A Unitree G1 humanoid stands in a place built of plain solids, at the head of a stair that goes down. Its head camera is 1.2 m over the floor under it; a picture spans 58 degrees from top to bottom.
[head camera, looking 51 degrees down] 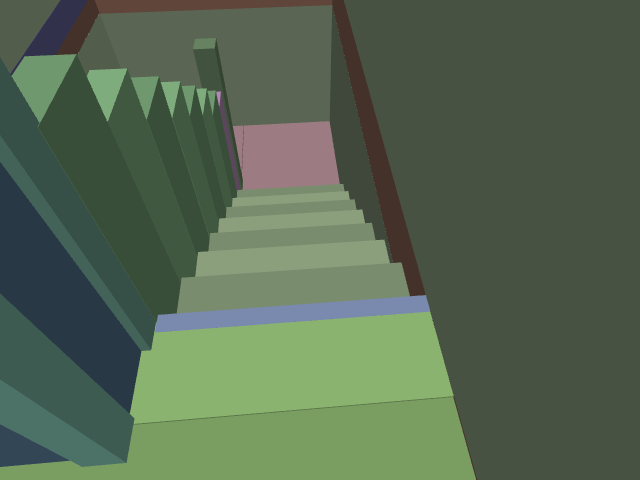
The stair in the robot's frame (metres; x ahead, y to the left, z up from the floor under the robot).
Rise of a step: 0.18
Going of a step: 0.26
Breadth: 0.85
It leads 5 degrees to the left of straight ahead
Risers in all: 8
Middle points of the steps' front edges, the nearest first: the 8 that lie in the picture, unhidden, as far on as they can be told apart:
0.71 0.08 0.00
0.96 0.10 -0.17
1.22 0.13 -0.35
1.48 0.15 -0.53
1.74 0.17 -0.70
2.00 0.19 -0.88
2.26 0.21 -1.05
2.52 0.24 -1.23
